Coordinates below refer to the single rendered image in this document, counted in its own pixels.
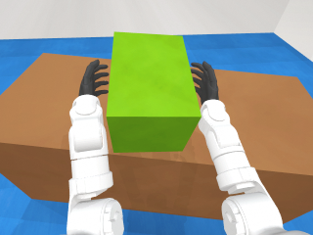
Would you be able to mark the robot left forearm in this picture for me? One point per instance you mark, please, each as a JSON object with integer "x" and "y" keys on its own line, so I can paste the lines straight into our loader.
{"x": 88, "y": 150}

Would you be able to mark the robot right forearm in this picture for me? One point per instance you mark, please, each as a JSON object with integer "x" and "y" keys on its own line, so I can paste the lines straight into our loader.
{"x": 234, "y": 173}

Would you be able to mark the robot right upper arm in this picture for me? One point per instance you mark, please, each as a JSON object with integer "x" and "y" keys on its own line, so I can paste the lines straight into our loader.
{"x": 253, "y": 214}

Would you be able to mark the carton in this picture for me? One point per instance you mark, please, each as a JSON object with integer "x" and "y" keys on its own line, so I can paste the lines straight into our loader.
{"x": 152, "y": 101}

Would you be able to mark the robot left hand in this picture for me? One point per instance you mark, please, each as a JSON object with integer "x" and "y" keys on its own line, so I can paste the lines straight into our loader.
{"x": 88, "y": 84}

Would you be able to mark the robot left upper arm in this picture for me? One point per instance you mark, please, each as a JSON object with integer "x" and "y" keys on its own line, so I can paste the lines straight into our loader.
{"x": 96, "y": 217}

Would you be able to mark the pedestal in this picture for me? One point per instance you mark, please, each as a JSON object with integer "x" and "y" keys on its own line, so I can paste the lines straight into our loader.
{"x": 272, "y": 114}

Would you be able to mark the robot right hand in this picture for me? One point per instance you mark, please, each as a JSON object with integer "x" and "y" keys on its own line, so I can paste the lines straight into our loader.
{"x": 208, "y": 89}

